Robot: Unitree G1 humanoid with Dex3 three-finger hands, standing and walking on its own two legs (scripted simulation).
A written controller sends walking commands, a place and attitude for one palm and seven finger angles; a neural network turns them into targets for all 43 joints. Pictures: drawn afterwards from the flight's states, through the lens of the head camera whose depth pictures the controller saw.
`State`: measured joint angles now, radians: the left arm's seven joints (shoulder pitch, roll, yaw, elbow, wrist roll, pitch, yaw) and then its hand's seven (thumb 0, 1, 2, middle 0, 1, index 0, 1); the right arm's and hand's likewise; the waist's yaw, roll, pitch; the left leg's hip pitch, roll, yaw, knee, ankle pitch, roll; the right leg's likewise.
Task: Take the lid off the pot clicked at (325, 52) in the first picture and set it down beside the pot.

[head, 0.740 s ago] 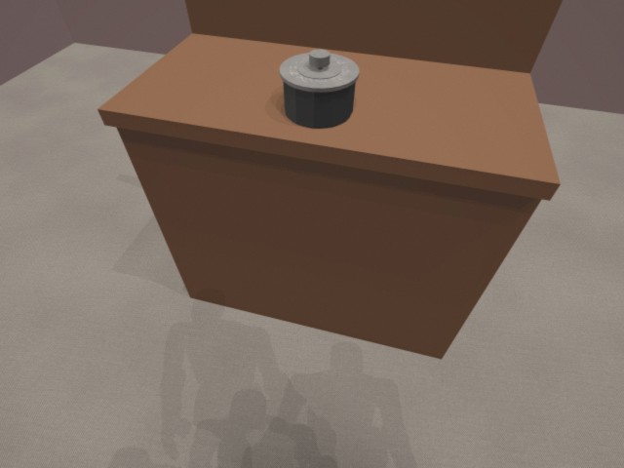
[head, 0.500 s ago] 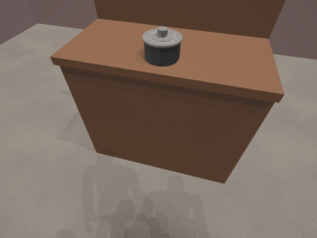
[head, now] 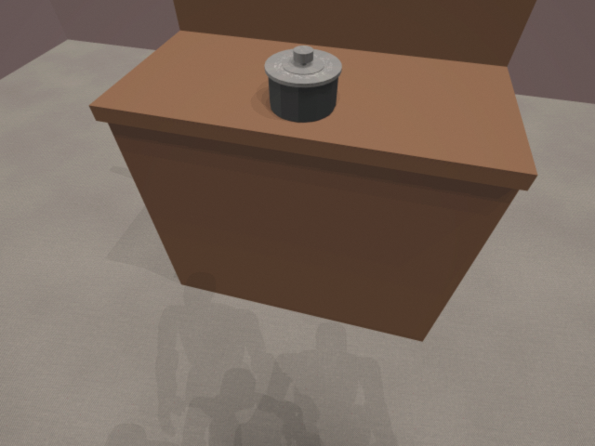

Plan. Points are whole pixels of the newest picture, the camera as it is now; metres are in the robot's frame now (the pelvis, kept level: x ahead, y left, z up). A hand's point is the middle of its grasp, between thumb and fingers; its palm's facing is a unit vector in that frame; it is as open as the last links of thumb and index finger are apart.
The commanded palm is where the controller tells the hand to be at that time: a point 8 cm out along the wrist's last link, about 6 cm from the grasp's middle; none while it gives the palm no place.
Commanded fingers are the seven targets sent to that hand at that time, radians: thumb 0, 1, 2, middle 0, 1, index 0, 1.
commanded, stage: turn to face it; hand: left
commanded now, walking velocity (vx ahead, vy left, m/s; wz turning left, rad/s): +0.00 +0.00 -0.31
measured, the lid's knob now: (303, 54) +0.80 +0.04 +0.15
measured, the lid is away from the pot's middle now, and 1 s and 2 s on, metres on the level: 0.00 0.00 0.00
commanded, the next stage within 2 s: take the last steps up to it in 0.46 s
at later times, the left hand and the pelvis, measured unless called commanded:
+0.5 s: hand out of the picture +0.04 +0.18 -0.18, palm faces -0.04 -0.98 -0.22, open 7.3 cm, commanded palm none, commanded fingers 0.00 0.90 0.90 -0.20 -0.30 -0.20 -0.30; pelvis +0.00 +0.00 -0.01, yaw -6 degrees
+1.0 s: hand out of the picture +0.04 +0.19 -0.17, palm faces -0.03 -0.98 -0.18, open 7.3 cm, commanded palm none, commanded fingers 0.00 0.90 0.90 -0.20 -0.30 -0.20 -0.30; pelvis +0.09 +0.01 +0.00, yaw -8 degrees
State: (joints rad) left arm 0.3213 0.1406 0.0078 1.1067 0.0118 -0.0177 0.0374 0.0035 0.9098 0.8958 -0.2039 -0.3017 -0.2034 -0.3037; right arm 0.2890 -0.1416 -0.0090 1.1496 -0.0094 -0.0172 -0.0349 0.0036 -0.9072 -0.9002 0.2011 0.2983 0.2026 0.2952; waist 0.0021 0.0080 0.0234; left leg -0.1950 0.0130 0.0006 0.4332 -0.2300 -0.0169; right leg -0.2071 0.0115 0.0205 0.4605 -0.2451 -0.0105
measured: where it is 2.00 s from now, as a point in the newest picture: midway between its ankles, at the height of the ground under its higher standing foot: (306, 442)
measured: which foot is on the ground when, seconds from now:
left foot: down 0.00-0.68, up 0.70-1.00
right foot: down 0.00-1.00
